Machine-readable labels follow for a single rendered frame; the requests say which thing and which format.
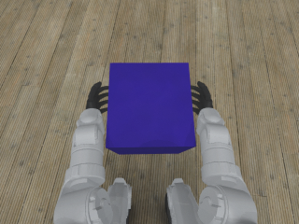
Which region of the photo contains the right robot thigh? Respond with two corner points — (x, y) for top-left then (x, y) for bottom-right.
(166, 182), (203, 224)

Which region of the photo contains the carton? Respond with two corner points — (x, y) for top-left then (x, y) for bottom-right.
(106, 63), (196, 155)

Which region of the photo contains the robot left hand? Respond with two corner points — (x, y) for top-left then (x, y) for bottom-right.
(86, 81), (109, 114)

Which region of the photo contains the robot right hand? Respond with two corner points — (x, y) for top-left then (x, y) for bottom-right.
(191, 81), (213, 115)

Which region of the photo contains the left robot forearm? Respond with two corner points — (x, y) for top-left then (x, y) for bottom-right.
(53, 108), (106, 224)

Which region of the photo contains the left robot upper arm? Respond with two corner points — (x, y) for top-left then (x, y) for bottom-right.
(53, 186), (113, 224)

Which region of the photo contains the robot left shin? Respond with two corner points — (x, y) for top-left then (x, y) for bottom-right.
(107, 177), (129, 218)

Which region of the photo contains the right robot forearm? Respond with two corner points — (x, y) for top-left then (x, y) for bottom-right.
(196, 107), (252, 198)

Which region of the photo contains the right robot upper arm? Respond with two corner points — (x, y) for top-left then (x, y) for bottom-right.
(197, 184), (258, 224)

